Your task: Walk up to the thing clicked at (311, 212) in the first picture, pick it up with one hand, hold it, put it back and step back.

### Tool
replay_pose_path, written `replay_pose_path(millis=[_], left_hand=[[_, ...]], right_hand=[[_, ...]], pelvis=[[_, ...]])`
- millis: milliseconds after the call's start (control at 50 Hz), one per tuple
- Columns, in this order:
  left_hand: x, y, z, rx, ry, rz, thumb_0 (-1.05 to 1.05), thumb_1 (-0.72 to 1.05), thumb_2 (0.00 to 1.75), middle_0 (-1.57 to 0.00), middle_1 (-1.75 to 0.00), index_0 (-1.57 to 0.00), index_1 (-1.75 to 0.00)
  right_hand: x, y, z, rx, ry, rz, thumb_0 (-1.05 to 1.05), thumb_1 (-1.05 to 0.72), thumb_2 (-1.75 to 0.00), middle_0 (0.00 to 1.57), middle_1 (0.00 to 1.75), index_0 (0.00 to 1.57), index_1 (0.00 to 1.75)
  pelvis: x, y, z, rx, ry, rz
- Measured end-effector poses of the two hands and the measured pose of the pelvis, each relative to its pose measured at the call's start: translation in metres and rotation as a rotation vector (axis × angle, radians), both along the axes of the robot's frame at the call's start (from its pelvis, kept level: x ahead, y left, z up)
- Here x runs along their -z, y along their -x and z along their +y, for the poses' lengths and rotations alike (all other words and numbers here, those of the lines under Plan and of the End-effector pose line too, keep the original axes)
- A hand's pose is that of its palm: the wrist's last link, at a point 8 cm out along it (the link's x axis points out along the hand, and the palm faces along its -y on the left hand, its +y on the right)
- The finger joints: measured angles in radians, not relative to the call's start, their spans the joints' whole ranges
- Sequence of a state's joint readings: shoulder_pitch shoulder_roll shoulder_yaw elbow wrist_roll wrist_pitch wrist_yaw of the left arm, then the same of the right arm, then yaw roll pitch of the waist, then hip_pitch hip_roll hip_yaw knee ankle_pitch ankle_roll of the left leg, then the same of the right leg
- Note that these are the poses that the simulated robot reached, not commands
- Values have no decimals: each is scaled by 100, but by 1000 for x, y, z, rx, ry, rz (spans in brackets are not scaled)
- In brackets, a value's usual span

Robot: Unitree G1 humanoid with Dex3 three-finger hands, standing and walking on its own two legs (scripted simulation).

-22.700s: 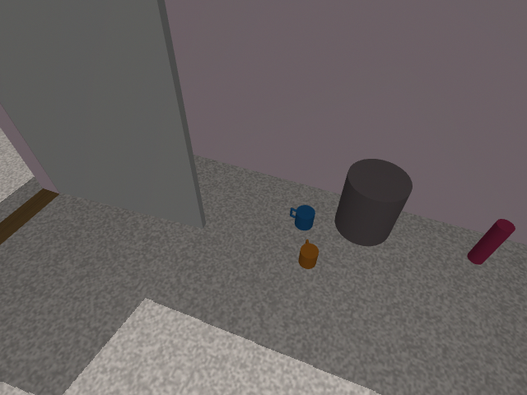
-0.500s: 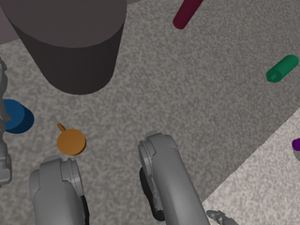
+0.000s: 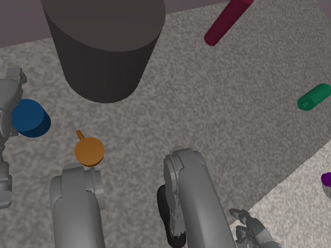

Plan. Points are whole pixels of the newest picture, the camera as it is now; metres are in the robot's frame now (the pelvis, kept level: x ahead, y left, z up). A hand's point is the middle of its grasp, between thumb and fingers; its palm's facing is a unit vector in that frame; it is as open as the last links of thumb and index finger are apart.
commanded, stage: rest palm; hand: left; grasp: from above
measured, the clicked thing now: (23, 120) +0.47 +0.31 -0.29
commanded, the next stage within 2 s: close in 1.10 s
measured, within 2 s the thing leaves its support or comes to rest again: neither
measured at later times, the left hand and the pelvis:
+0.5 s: hand (18, 114) +0.47 +0.30 -0.23, palm faces -0.44 -0.10 -0.89, open 14.1 cm; pelvis +0.01 +0.00 -0.02, yaw -3 degrees
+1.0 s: hand (22, 118) +0.47 +0.30 -0.25, palm faces -0.42 -0.11 -0.90, open 13.7 cm; pelvis +0.00 +0.01 -0.03, yaw -4 degrees
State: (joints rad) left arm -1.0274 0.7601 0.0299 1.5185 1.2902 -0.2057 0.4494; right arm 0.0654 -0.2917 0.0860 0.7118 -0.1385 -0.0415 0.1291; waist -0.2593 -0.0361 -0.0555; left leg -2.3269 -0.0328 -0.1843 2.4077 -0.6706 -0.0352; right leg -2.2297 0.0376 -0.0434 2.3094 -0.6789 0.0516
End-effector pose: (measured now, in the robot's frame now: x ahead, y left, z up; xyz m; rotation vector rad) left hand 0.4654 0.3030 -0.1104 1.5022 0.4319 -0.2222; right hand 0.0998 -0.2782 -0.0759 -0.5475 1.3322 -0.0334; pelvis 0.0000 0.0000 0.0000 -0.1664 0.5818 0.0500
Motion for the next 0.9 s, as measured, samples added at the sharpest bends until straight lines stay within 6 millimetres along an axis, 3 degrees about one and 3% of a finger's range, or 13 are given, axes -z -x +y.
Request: replay_pose_path(millis=[80, 240, 380, 480, 760, 900], left_hand=[[14, -4, -5, -25, -2, 34, 0, -52, 100, -8, -104, -8, -102], [49, 0, -7, -43, 11, 75, 0, -51, 98, -8, -103, -8, -102], [59, -8, 0, -50, 11, 35, 0, -51, 98, -8, -102, -8, -101], [61, -11, 0, -50, 8, 39, 0, -52, 99, -8, -101, -8, -100], [72, -5, -4, -46, 38, 40, 0, -49, 104, -9, -103, -9, -103], [79, -3, -2, -37, 26, 32, 0, -48, 105, -10, -105, -10, -104]], right_hand=[[0, 15, 3, 4, -3, 20, 0, -90, -89, 20, 30, 20, 29], [5, 67, 14, 48, -32, 152, 0, -90, -89, 20, 30, 20, 29], [8, 95, 21, 72, -49, 231, 0, -90, -89, 20, 30, 20, 29], [8, 94, 24, 59, -62, 231, 0, -89, -89, 21, 30, 20, 29], [4, 61, 19, -51, -54, 147, 0, -89, -89, 20, 30, 20, 29], [2, 58, 18, -80, -44, 147, 0, -90, -89, 20, 30, 20, 29]], pelvis=[[3, 2, 1, 4, 4, -6], [12, 1, 0, 14, 7, -19], [20, -2, 0, 26, 18, -25], [22, -5, 1, 31, 26, -24], [23, -3, 2, 40, 40, -53], [25, -1, 4, 43, 49, -63]])
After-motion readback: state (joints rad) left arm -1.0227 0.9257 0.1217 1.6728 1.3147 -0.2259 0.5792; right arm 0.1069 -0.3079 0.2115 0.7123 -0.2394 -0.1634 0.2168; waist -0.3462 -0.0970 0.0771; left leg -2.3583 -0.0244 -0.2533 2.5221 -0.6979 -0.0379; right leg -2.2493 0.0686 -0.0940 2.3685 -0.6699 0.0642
